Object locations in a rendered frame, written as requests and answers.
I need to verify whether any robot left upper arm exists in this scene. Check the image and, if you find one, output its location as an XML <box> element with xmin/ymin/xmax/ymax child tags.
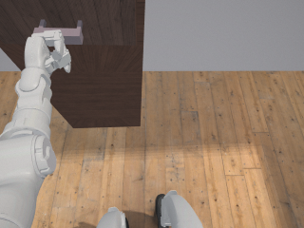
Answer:
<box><xmin>0</xmin><ymin>134</ymin><xmax>57</xmax><ymax>228</ymax></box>

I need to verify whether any right robot foot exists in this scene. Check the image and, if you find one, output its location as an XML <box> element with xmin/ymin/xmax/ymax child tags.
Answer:
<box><xmin>156</xmin><ymin>194</ymin><xmax>170</xmax><ymax>228</ymax></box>

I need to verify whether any handle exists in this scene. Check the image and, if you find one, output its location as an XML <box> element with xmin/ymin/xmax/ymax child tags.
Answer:
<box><xmin>33</xmin><ymin>19</ymin><xmax>84</xmax><ymax>45</ymax></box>

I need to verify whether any robot left forearm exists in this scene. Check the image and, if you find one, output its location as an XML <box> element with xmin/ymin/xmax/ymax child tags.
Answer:
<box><xmin>0</xmin><ymin>67</ymin><xmax>52</xmax><ymax>141</ymax></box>

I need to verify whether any drawer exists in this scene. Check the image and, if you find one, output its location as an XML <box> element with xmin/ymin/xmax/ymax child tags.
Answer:
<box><xmin>0</xmin><ymin>0</ymin><xmax>136</xmax><ymax>46</ymax></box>

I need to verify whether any right robot shin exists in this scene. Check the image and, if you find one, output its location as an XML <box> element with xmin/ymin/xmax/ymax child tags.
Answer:
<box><xmin>161</xmin><ymin>190</ymin><xmax>178</xmax><ymax>226</ymax></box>

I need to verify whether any left robot hand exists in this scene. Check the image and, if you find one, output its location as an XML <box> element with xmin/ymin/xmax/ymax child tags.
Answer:
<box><xmin>24</xmin><ymin>29</ymin><xmax>71</xmax><ymax>78</ymax></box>

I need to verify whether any cabinet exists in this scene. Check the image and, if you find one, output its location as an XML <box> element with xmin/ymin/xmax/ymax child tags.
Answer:
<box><xmin>0</xmin><ymin>0</ymin><xmax>145</xmax><ymax>128</ymax></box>

